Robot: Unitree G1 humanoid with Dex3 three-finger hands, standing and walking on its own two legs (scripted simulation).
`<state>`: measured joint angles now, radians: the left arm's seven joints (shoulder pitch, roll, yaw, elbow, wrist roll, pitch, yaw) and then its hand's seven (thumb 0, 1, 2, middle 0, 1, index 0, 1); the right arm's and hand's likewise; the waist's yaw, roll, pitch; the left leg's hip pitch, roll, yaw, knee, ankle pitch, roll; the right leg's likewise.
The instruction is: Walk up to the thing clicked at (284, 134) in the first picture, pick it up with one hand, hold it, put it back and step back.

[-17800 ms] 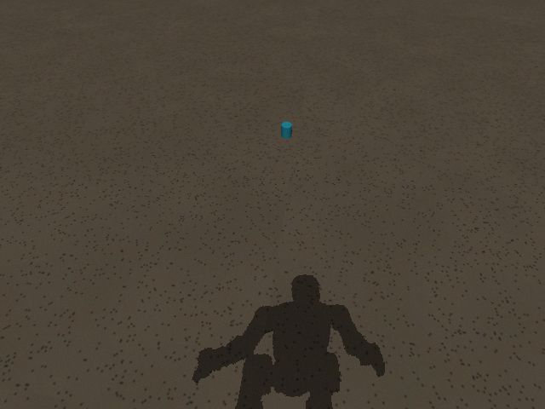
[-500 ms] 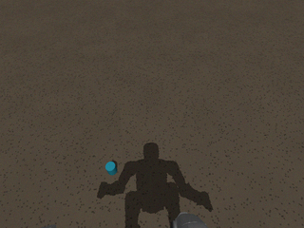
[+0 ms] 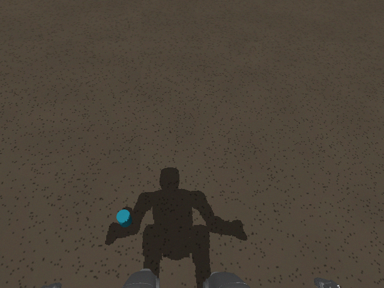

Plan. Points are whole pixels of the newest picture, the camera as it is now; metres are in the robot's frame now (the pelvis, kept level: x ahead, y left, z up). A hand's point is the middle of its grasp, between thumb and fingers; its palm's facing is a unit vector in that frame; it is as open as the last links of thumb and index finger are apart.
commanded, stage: walk up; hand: left
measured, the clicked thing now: (124, 218) +0.47 +0.27 -0.71
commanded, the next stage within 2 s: none
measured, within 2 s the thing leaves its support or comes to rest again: neither
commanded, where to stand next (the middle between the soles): +0.09 +0.01 m, yaw +3 degrees
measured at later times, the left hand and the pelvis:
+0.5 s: hand out of the picture +0.07 +0.25 -0.13, palm faces -0.04 -0.92 -0.40, open 7.4 cm; pelvis -0.01 -0.02 +0.01, yaw -1 degrees
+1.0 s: hand out of the picture +0.08 +0.25 -0.13, palm faces -0.04 -0.94 -0.34, open 7.4 cm; pelvis +0.00 -0.01 +0.02, yaw +0 degrees
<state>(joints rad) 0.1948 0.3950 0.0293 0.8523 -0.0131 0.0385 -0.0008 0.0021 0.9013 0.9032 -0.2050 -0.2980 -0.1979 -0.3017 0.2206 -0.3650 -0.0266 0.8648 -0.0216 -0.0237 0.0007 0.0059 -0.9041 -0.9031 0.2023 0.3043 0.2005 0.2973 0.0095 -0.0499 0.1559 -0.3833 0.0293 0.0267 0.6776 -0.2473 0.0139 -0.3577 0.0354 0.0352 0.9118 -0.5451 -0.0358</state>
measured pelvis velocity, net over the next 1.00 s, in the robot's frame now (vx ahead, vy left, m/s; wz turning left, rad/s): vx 0.00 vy -0.01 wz -0.01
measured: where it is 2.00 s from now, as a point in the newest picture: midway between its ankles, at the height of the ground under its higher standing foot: outside the picture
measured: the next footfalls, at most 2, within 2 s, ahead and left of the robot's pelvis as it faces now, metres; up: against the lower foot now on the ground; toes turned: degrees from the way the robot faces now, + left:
right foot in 0.16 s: +0.00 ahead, -0.16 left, +0.00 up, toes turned -1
left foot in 1.98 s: -0.05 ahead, +0.10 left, +0.00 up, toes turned +6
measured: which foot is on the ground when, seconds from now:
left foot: down 0.00-1.00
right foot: up 0.00-0.14, down 0.16-1.00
